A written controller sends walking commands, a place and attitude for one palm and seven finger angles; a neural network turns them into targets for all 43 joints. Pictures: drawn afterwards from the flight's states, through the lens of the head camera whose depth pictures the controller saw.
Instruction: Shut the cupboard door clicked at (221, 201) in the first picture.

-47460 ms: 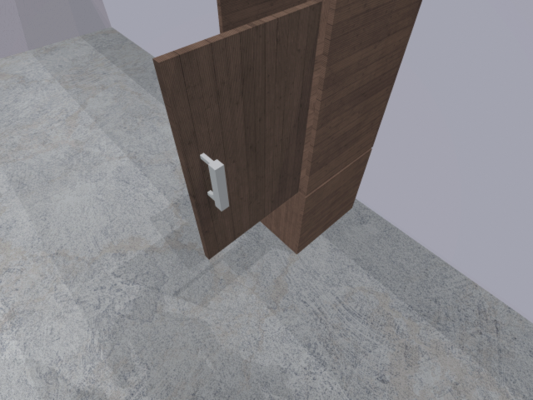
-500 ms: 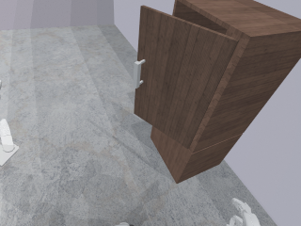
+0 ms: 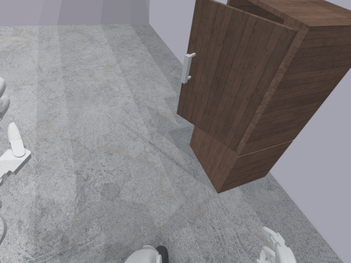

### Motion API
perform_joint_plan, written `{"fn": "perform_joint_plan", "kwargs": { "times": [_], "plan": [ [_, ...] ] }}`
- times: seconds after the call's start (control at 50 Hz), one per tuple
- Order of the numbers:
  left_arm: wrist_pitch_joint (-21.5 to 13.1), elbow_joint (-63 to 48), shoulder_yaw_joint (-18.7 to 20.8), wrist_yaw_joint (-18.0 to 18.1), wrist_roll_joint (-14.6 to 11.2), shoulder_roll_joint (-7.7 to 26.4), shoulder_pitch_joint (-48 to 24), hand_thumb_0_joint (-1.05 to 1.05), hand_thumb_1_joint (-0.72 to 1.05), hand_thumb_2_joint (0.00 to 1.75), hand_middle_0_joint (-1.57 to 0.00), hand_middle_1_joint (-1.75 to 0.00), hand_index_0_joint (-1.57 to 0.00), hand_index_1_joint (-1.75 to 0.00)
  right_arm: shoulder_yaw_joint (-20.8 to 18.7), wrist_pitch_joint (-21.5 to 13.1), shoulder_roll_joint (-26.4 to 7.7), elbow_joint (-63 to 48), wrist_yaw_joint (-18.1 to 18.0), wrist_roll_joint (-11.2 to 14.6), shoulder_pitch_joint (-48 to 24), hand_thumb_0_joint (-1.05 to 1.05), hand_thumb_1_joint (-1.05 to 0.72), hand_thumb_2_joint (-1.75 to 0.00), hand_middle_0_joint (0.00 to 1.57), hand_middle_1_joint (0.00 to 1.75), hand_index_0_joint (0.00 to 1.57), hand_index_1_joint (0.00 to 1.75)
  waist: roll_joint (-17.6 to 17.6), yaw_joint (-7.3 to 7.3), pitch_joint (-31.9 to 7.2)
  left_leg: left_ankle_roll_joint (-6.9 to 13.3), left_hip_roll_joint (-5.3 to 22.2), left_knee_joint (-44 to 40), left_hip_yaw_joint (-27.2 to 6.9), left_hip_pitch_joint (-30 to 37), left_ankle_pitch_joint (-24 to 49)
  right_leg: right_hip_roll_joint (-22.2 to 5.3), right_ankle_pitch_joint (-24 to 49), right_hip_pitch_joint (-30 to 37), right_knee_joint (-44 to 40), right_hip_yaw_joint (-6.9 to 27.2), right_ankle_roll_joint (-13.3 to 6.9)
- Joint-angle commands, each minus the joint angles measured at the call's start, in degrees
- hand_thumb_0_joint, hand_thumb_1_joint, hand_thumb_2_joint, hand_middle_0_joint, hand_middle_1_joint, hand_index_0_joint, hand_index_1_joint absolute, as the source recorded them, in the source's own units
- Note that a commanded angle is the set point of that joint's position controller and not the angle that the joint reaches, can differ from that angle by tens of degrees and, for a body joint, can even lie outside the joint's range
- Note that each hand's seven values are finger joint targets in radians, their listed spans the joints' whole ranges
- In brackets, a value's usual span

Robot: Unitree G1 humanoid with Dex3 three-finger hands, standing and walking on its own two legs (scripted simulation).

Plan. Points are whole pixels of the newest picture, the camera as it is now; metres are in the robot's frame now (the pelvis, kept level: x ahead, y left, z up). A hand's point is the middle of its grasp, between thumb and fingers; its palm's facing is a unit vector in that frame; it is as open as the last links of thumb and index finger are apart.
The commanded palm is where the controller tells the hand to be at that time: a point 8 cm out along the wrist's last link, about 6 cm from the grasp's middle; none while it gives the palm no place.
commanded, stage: stop stepping back and stand still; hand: left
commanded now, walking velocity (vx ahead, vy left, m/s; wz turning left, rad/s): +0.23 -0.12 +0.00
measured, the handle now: (188, 67) +0.91 -0.07 +0.00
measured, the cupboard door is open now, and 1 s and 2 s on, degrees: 27 27 27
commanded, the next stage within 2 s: let the arm hang, fingers relaxed in 1.42 s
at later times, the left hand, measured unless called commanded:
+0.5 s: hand out of the picture +0.11 +0.28 +0.22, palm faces +0.23 -0.82 -0.52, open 7.4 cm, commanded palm +0.07 +0.34 +0.20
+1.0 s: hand out of the picture +0.16 +0.31 +0.22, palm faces +0.30 -0.78 -0.55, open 7.4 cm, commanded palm +0.10 +0.37 +0.20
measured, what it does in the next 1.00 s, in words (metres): steps to the left: left foot, then right foot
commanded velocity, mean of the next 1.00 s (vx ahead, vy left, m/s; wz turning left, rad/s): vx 0.17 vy -0.06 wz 0.00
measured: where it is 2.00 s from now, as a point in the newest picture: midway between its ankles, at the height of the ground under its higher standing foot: outside the picture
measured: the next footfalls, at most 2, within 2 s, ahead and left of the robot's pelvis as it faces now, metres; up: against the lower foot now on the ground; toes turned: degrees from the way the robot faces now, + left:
left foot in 0.16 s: +0.07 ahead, +0.16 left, +0.00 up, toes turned -7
right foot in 0.50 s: -0.07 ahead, -0.01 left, +0.00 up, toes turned -11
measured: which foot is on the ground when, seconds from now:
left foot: up 0.00-0.14, down 0.16-0.48, up 0.50-0.80, down 0.82-1.00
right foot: down 0.00-0.14, up 0.16-0.48, down 0.50-1.00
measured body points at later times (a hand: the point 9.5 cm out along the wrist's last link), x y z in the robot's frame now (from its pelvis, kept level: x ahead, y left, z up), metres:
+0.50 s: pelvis -0.11 +0.06 +0.02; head -0.13 +0.10 +0.47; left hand +0.09 +0.33 +0.24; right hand +0.00 -0.16 -0.05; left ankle +0.02 +0.17 -0.70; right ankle -0.18 +0.01 -0.71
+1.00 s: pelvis -0.08 +0.09 +0.01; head -0.06 +0.10 +0.46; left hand +0.14 +0.36 +0.25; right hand +0.04 -0.15 -0.07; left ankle -0.05 +0.22 -0.71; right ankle -0.11 +0.00 -0.72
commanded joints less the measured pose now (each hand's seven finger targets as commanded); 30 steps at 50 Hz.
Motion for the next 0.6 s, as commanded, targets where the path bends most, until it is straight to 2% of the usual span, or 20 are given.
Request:
{"fn": "perform_joint_plan", "kwargs": {
  "times": [0.0, 0.02, 0.04, 0.06, 0.1, 0.12, 0.14, 0.16, 0.18, 0.22, 0.26, 0.32, 0.4, 0.44, 0.46, 0.48, 0.52, 0.54, 0.56, 0.58],
  "plan": [
    [-7.59, -27.69, 12.47, -0.40, 0.37, 16.35, 5.56, 0.00, 0.90, 0.90, -0.20, -0.30, -0.20, -0.30, -4.82, -1.69, -7.18, -5.08, 1.52, 2.10, -4.57, 0.00, -0.90, -0.90, 0.20, 0.30, 0.20, 0.30, -18.97, 2.44, -0.43, 18.98, 4.80, 68.24, -19.35, 0.53, -20.37, -27.48, 2.13, -33.00, -20.41, 24.92, -12.03],
    [-7.39, -28.54, 17.12, -1.36, -0.34, 19.65, 6.37, 0.00, 0.90, 0.90, -0.20, -0.30, -0.20, -0.30, -3.06, -2.05, -4.30, -7.90, 2.03, 1.06, -5.06, 0.00, -0.90, -0.90, 0.20, 0.30, 0.20, 0.30, -12.64, 2.08, -5.12, 21.64, 9.09, 50.38, -17.50, 1.02, -18.97, -24.19, -3.46, -24.73, -17.71, 21.65, -9.79],
    [-8.74, -24.37, 16.04, -0.73, 1.17, 18.56, 8.23, 0.00, 0.90, 0.90, -0.20, -0.30, -0.20, -0.30, -0.96, -0.83, -3.05, -8.64, 1.69, -1.22, -4.48, 0.00, -0.90, -0.90, 0.20, 0.30, 0.20, 0.30, -4.74, 1.60, -6.51, 11.82, 11.20, 23.21, -10.13, 3.44, -17.94, -19.62, -3.50, -15.99, -11.48, 12.15, -4.69],
    [-9.29, -21.16, 13.23, 0.49, 1.93, 14.78, 9.11, 0.00, 0.90, 0.90, -0.20, -0.30, -0.20, -0.30, -1.11, -0.32, -6.18, -7.23, 0.95, -1.80, -3.91, 0.00, -0.90, -0.90, 0.20, 0.30, 0.20, 0.30, 5.94, 2.03, -6.06, 9.92, 8.26, 8.86, -3.76, 11.01, -13.83, -13.57, -5.42, -19.26, -3.34, 6.80, -2.85],
    [-9.34, -13.07, 8.69, 2.55, 1.77, 11.39, 0.90, 0.00, 0.90, 0.90, -0.20, -0.30, -0.20, -0.30, -1.84, -2.23, -8.70, -3.55, -0.33, -1.28, -4.48, 0.00, -0.90, -0.90, 0.20, 0.30, 0.20, 0.30, 24.55, 0.78, -3.18, 9.05, 5.92, -9.98, -1.89, 22.13, -12.32, -5.72, -3.09, -23.92, 12.58, 1.64, -0.48],
    [-9.33, -12.77, 6.62, 3.08, 2.10, 9.98, -2.71, 0.00, 0.90, 0.90, -0.20, -0.30, -0.20, -0.30, -3.25, -3.49, -11.96, -4.29, -0.93, -1.47, -1.53, 0.00, -0.90, -0.90, 0.20, 0.30, 0.20, 0.30, 31.78, -0.19, -0.44, 13.64, 19.63, -18.18, -26.59, 26.10, -20.45, -3.43, -5.65, -35.65, 28.23, -0.27, 3.88],
    [-11.07, -16.68, 7.54, 3.28, 3.96, 14.25, -11.97, 0.00, 0.90, 0.90, -0.20, -0.30, -0.20, -0.30, -2.46, -4.27, -11.61, -5.99, -1.06, -1.56, -3.87, 0.00, -0.90, -0.90, 0.20, 0.30, 0.20, 0.30, 24.93, 0.56, 0.60, 19.81, 27.67, -24.25, -42.17, 17.41, -34.02, -4.33, -1.13, -37.42, 34.53, 5.95, 4.80],
    [-11.93, -11.02, 11.15, 2.51, 4.93, 16.22, -11.13, 0.00, 0.90, 0.90, -0.20, -0.30, -0.20, -0.30, -3.55, -4.68, -11.88, -6.34, -1.36, -1.13, -5.86, 0.00, -0.90, -0.90, 0.20, 0.30, 0.20, 0.30, 12.19, 2.47, 4.68, 21.96, 28.76, -26.66, -41.09, 10.88, -37.47, -5.54, 6.75, -35.98, 34.65, 7.36, 5.39],
    [-10.72, -7.09, 10.00, 1.59, 4.63, 14.86, -4.83, 0.00, 0.90, 0.90, -0.20, -0.30, -0.20, -0.30, -2.72, -4.28, -8.93, -5.32, -0.79, -1.38, -3.25, 0.00, -0.90, -0.90, 0.20, 0.30, 0.20, 0.30, 7.06, 1.91, 0.18, 17.56, 23.11, -24.45, -36.33, 13.19, -34.77, -4.91, 8.48, -32.31, 35.98, 5.57, 4.89],
    [-9.17, -13.97, 8.56, 0.91, 4.13, 13.92, -4.37, 0.00, 0.90, 0.90, -0.20, -0.30, -0.20, -0.30, -3.47, -3.15, -9.04, -5.96, 0.47, -1.86, -5.19, 0.00, -0.90, -0.90, 0.20, 0.30, 0.20, 0.30, 10.75, 2.67, -4.42, 13.45, 20.61, -24.90, -31.73, 11.88, -35.41, -4.43, 11.12, -27.62, 34.97, 5.78, 4.65],
    [-8.59, -18.07, 4.92, 0.74, 3.19, 8.97, 1.81, 0.00, 0.90, 0.90, -0.20, -0.30, -0.20, -0.30, -3.04, -1.98, -8.18, -7.55, 1.37, -1.34, -8.09, 0.00, -0.90, -0.90, 0.20, 0.30, 0.20, 0.30, 14.69, 3.66, -5.40, 13.20, 18.94, -25.94, -21.51, 9.45, -35.76, -3.50, 13.34, -20.74, 29.80, 2.81, 4.21],
    [-7.40, -21.66, 6.33, 1.05, 2.50, 11.11, 10.34, 0.00, 0.90, 0.90, -0.20, -0.30, -0.20, -0.30, -2.10, -0.57, -7.36, -8.86, 1.48, -1.70, -9.67, 0.00, -0.90, -0.90, 0.20, 0.30, 0.20, 0.30, 19.74, 4.83, -5.93, 11.03, 16.19, -29.26, -12.15, 3.71, -35.03, 0.13, 12.43, -8.10, 17.98, -3.13, 3.75],
    [-5.72, -18.36, 10.04, 2.54, 2.36, 13.65, 14.70, 0.00, 0.90, 0.90, -0.20, -0.30, -0.20, -0.30, -0.92, 1.64, -5.36, -8.39, -0.17, -2.57, -7.98, 0.00, -0.90, -0.90, 0.20, 0.30, 0.20, 0.30, 16.80, 4.46, -7.52, 10.82, 14.58, -20.27, -5.95, -1.47, -29.46, 2.31, 1.94, 9.83, -1.99, -6.19, 1.80],
    [-4.23, -16.07, 11.15, 2.56, 1.94, 14.36, 14.72, 0.00, 0.90, 0.90, -0.20, -0.30, -0.20, -0.30, -0.81, 2.73, -3.90, -7.04, -0.36, -1.71, -6.52, 0.00, -0.90, -0.90, 0.20, 0.30, 0.20, 0.30, 4.82, 3.98, -9.51, 9.54, 7.90, 0.13, 1.55, -2.30, -20.67, -5.50, 2.65, 12.16, -14.37, 1.14, -1.72],
    [-4.03, -15.55, 12.60, 2.71, 2.17, 16.11, 11.58, 0.00, 0.90, 0.90, -0.20, -0.30, -0.20, -0.30, -1.48, 3.23, -4.07, -6.45, -0.28, -0.88, -6.39, 0.00, -0.90, -0.90, 0.20, 0.30, 0.20, 0.30, -6.88, 3.57, -6.70, 9.59, 5.62, 16.68, 2.12, -7.59, -16.58, -16.95, 0.68, 7.41, -20.08, 17.44, -6.37],
    [-5.17, -15.97, 13.99, 2.81, 2.00, 17.65, 6.91, 0.00, 0.90, 0.90, -0.20, -0.30, -0.20, -0.30, -2.07, 2.96, -5.84, -5.98, -0.68, -0.78, -6.97, 0.00, -0.90, -0.90, 0.20, 0.30, 0.20, 0.30, -8.84, 2.82, -2.07, 9.62, 5.48, 29.22, -3.55, -13.90, -14.99, -25.03, -2.70, 1.58, -27.00, 30.37, -9.73],
    [-7.54, -8.07, 17.61, 3.00, 1.53, 19.68, 6.36, 0.00, 0.90, 0.90, -0.20, -0.30, -0.20, -0.30, -1.62, 1.11, -7.12, -5.47, -0.49, -2.33, -7.20, 0.00, -0.90, -0.90, 0.20, 0.30, 0.20, 0.30, -4.63, 1.37, 1.04, 8.67, 8.72, 33.76, -5.41, -11.32, -9.80, -26.66, 6.76, -6.04, -26.96, 28.90, -11.41],
    [-6.58, -1.41, 10.53, 2.68, 2.02, 10.83, 8.76, 0.00, 0.90, 0.90, -0.20, -0.30, -0.20, -0.30, -2.45, 1.62, -6.03, -5.22, -1.02, -0.49, -5.07, 0.00, -0.90, -0.90, 0.20, 0.30, 0.20, 0.30, -7.36, 1.71, -3.13, 9.14, 7.58, 32.36, -5.05, -12.53, -8.72, -22.72, -3.40, -1.03, -25.37, 26.60, -8.26],
    [-6.06, -1.47, 7.37, 2.26, 2.24, 9.20, 7.78, 0.00, 0.90, 0.90, -0.20, -0.30, -0.20, -0.30, -3.46, 1.85, -8.17, -5.83, -1.21, -0.13, -6.28, 0.00, -0.90, -0.90, 0.20, 0.30, 0.20, 0.30, -6.30, 2.14, 1.89, 8.92, 8.52, 31.52, -5.48, -13.12, -5.76, -22.30, -4.34, -4.25, -26.01, 28.50, -7.46],
    [-6.22, -0.80, 6.88, 2.06, 2.21, 8.89, 6.37, 0.00, 0.90, 0.90, -0.20, -0.30, -0.20, -0.30, -3.10, 2.04, -8.22, -5.27, -1.52, -0.20, -6.82, 0.00, -0.90, -0.90, 0.20, 0.30, 0.20, 0.30, -3.25, 2.55, 4.48, 9.16, 9.63, 30.07, -5.29, -11.05, -5.27, -22.30, -3.55, -7.76, -26.41, 25.62, -7.58]
  ]
}}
